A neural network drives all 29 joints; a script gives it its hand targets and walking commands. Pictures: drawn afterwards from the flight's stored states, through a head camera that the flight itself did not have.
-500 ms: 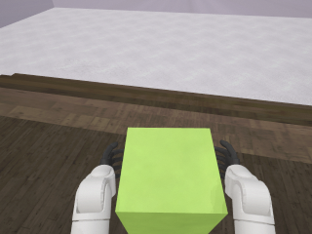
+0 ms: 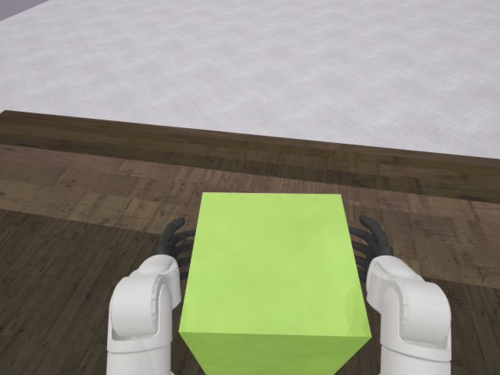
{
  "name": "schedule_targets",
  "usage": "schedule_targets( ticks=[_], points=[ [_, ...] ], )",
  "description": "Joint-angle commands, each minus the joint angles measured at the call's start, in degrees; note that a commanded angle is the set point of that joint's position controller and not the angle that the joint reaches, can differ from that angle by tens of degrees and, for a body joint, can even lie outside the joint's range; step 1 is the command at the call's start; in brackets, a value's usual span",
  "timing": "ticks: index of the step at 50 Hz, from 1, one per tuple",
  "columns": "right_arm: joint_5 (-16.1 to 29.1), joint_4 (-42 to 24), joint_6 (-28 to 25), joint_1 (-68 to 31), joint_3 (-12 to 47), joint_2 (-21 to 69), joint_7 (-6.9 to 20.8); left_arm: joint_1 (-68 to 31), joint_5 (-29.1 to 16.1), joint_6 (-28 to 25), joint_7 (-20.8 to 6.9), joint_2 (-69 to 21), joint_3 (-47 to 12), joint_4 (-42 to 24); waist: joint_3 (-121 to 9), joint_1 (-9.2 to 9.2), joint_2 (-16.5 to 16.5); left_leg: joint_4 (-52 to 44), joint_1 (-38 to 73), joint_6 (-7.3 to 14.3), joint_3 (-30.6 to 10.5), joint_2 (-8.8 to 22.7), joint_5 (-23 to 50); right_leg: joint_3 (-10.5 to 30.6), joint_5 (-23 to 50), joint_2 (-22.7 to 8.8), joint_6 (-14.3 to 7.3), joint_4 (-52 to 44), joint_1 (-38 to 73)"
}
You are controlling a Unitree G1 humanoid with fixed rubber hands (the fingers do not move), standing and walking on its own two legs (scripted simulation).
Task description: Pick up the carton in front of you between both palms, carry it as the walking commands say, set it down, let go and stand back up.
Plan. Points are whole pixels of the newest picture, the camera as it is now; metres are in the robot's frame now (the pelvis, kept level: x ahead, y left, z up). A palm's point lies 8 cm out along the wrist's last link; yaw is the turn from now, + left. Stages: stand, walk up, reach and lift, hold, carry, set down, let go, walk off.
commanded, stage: carry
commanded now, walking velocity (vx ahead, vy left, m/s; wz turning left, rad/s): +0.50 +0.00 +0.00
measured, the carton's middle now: (269, 290) +0.28 -0.01 +0.01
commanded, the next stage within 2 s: none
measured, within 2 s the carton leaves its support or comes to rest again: neither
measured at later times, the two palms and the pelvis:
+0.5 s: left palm (194, 129) +0.62 +0.15 +0.08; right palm (330, 131) +0.60 -0.15 +0.09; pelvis +0.32 +0.03 +0.00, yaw -3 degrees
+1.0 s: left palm (217, 58) +0.99 +0.13 +0.09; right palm (313, 54) +1.01 -0.17 +0.09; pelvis +0.63 -0.03 +0.00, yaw -1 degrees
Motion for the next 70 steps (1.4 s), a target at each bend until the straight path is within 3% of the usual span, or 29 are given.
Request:
schedule_targets(
  ticks=[1,5,14,16,18,19,20,21,22,24,25,30,38,40,42,43,44,45,48,50,54,58,60,61,63,65,67,68,70],
  points=[
    [24.5,-2.9,0.9,-27.2,44.0,53.6,15.9,-28.3,-23.9,-1.0,-14.1,-52.5,-39.3,-7.3,-16.3,1.49,-4.4,11.1,-25.1,2.4,-3.6,2.3,4.7,31.4,5.9,-20.1,-5.2,-18.8,32.3],
    [22.6,-3.8,-1.5,-22.9,44.4,56.6,14.6,-28.5,-26.2,-2.3,-15.0,-54.0,-41.6,-11.1,-16.6,1.36,-7.2,-1.9,-20.4,1.6,0.3,0.6,10.6,18.1,14.4,-15.3,-1.9,-20.3,30.5],
    [20.5,-4.4,-1.2,-18.8,44.3,52.9,13.6,-23.0,-25.5,-1.4,-16.2,-48.3,-41.2,-10.2,-7.6,2.05,-10.5,-26.5,-17.5,2.7,8.8,-3.7,23.0,7.3,27.1,-11.0,-1.0,-18.4,31.8],
    [21.6,-5.0,-0.7,-21.3,44.5,52.0,14.0,-24.9,-25.3,-1.2,-15.9,-47.2,-41.2,-10.5,-7.0,2.33,-11.1,-27.8,-11.9,4.3,10.3,-5.0,23.5,5.6,32.9,-10.5,-0.3,-13.5,30.4],
    [22.0,-4.0,-0.5,-22.3,43.8,50.4,14.2,-27.1,-25.4,-0.9,-15.5,-45.6,-41.4,-10.8,-12.0,-0.23,-8.8,-30.9,4.6,4.9,13.9,-9.1,20.5,0.7,35.7,-7.5,1.9,1.7,24.8],
    [22.2,-3.6,-0.4,-22.8,43.5,49.1,14.2,-28.8,-25.3,-0.8,-15.3,-44.4,-41.6,-10.7,-15.9,-2.66,-5.1,-30.6,17.0,5.3,7.0,-4.3,16.7,1.3,23.5,-5.8,3.4,13.0,15.6],
    [21.7,-2.2,-0.3,-23.7,42.6,47.1,14.3,-30.9,-25.6,-0.2,-15.0,-44.2,-42.0,-10.6,-20.9,-2.85,7.5,-35.8,28.2,12.3,-21.4,12.8,6.5,2.3,5.5,0.5,5.7,31.6,0.6],
    [22.2,-1.0,-0.3,-25.1,42.9,47.4,14.4,-32.1,-25.8,0.0,-14.8,-44.2,-42.0,-9.6,-20.6,-2.89,15.3,-42.9,32.5,17.5,-37.0,17.9,8.5,9.5,-16.2,5.0,5.3,43.1,-13.4],
    [23.4,-1.7,-0.4,-27.3,43.5,48.2,14.5,-34.1,-25.9,-0.3,-14.5,-45.1,-42.0,-8.4,-19.7,-2.89,11.5,-41.1,30.6,17.4,-31.8,17.4,13.9,14.3,-15.7,1.2,3.5,49.1,-16.7],
    [25.2,-1.6,-1.0,-33.0,44.9,50.0,14.7,-37.7,-25.5,-1.4,-13.9,-46.9,-41.6,-6.6,-17.8,-3.37,1.3,-38.1,23.5,14.4,-21.3,14.1,23.2,15.6,-10.9,-2.5,1.7,46.9,-17.4],
    [26.2,-1.4,-1.5,-36.4,45.8,50.6,14.8,-38.8,-25.1,-2.1,-13.4,-47.0,-41.2,-5.1,-17.5,-2.56,0.6,-38.9,19.6,12.8,-17.2,12.6,22.4,15.7,-8.0,-3.4,1.6,43.4,-15.6],
    [28.7,4.5,-3.4,-47.1,44.8,48.1,14.9,-46.9,-23.2,-4.2,-10.9,-44.2,-38.9,1.0,-16.0,-1.97,3.7,-40.4,15.7,13.3,-8.7,10.3,21.5,12.0,-2.2,-3.2,3.2,33.1,-17.2],
    [28.0,19.0,-2.6,-57.6,36.5,48.5,13.4,-60.6,-25.6,-3.0,-10.1,-44.8,-33.0,13.1,-11.8,-3.50,6.1,-34.6,17.8,10.2,-0.4,5.2,41.6,4.5,8.5,2.4,1.1,4.4,-11.4],
    [27.9,21.4,-2.5,-59.9,35.0,50.4,13.1,-63.3,-26.4,-2.6,-10.4,-46.3,-31.3,15.3,-13.2,-1.19,8.4,-29.8,18.3,7.8,1.8,5.5,50.5,4.2,8.6,4.1,0.0,1.2,-3.9],
    [27.7,23.0,-2.1,-62.0,34.0,52.0,12.7,-64.3,-27.0,-2.6,-10.9,-48.1,-29.9,17.6,-19.9,3.80,3.6,-12.0,15.4,4.2,6.3,2.1,49.2,4.5,10.0,5.2,0.1,-5.1,14.1],
    [27.4,23.3,-2.0,-62.9,33.5,52.4,12.5,-64.2,-27.2,-2.5,-11.3,-48.7,-28.6,18.4,-24.2,5.47,-4.9,0.7,5.8,3.7,4.9,-0.8,32.6,17.4,12.4,-4.5,0.7,-1.3,25.8],
    [26.8,23.7,-1.7,-62.9,33.1,55.3,12.3,-66.0,-26.9,-2.6,-11.6,-47.9,-28.1,18.6,-31.0,2.97,-19.2,14.3,-13.7,2.2,0.6,-10.0,-1.7,44.8,14.6,-17.6,-8.2,-5.1,41.1],
    [26.0,22.7,-1.6,-64.5,32.4,54.7,11.8,-66.7,-28.3,-2.4,-12.0,-51.3,-28.5,18.8,-29.9,4.60,-18.8,21.7,-21.9,3.6,-5.1,-9.4,-5.1,47.5,12.9,-17.6,-11.3,-6.9,43.1],
    [24.7,18.3,-1.9,-66.7,32.0,57.8,10.3,-72.7,-31.9,-2.6,-13.2,-57.7,-30.4,12.6,-24.4,4.39,-6.6,16.2,-24.8,4.4,-6.6,-4.8,2.5,33.8,28.9,-13.4,-8.1,-4.7,36.2],
    [23.8,15.3,-2.3,-65.2,32.1,58.2,9.4,-74.4,-33.4,-2.9,-13.2,-59.8,-31.9,8.4,-26.0,3.57,-6.0,10.2,-22.2,4.0,-6.5,-3.9,4.6,30.6,29.6,-12.4,-6.6,-4.5,35.5],
    [22.2,10.8,-3.2,-60.2,34.8,56.9,8.3,-70.2,-32.8,-3.3,-12.7,-58.4,-34.3,3.4,-26.4,4.72,-6.7,-1.6,-25.8,3.4,-3.6,-4.5,3.6,26.4,38.2,-12.0,-8.4,-2.6,38.0],
    [21.4,8.8,-3.6,-58.0,38.0,53.5,8.3,-65.6,-31.0,-3.4,-12.6,-53.7,-36.6,3.4,-27.5,5.03,-9.9,0.0,-26.6,4.4,-1.0,-4.9,16.9,21.1,47.7,-10.4,-7.4,2.3,40.2],
    [21.7,9.9,-3.4,-57.7,39.1,51.9,9.0,-63.1,-30.3,-3.5,-12.9,-51.7,-36.9,5.9,-25.6,6.00,-8.9,-0.7,-31.7,4.8,-1.0,-4.5,18.4,21.5,45.4,-10.0,-6.9,4.7,42.6],
    [21.9,10.9,-3.2,-58.0,39.4,51.8,9.4,-61.9,-30.2,-3.5,-13.1,-50.6,-37.1,7.3,-23.4,8.74,-8.5,-5.3,-42.5,4.6,-2.5,-4.2,24.1,23.0,38.0,-8.1,-5.9,7.0,51.9],
    [21.6,13.6,-2.6,-57.4,38.6,50.8,10.4,-61.3,-29.8,-3.5,-13.4,-49.5,-36.2,10.5,-18.6,10.37,-7.1,-12.0,-46.2,4.1,-2.3,-4.1,28.8,25.3,35.6,-7.2,-5.6,9.0,51.6],
    [20.7,17.3,-2.2,-56.2,36.2,48.9,11.1,-60.9,-29.5,-3.6,-13.8,-50.3,-35.9,14.2,-13.1,8.18,-1.9,-31.0,-27.6,3.3,0.4,-5.7,47.2,18.5,20.7,-2.1,-3.7,7.7,33.6],
    [19.9,20.6,-1.9,-54.7,34.0,48.0,11.7,-61.3,-29.8,-3.9,-14.2,-51.0,-34.7,17.6,-10.0,5.34,-7.3,-31.8,-6.6,4.2,2.9,-6.1,56.9,14.9,12.9,-1.4,-3.2,8.4,16.5],
    [19.7,21.6,-1.9,-54.8,32.7,47.8,11.9,-61.5,-29.9,-4.0,-14.4,-51.6,-34.3,19.2,-13.2,0.34,-9.7,-25.5,3.5,5.1,1.5,-4.6,59.5,13.7,16.6,-3.1,-1.9,15.1,12.7],
    [20.0,23.6,-1.9,-56.1,30.3,47.3,12.7,-64.5,-30.0,-4.1,-14.6,-53.2,-33.4,20.9,-19.8,-10.51,-4.8,-21.8,21.6,5.5,7.2,-7.9,50.6,7.3,31.3,-3.0,2.3,38.2,7.7]
  ],
)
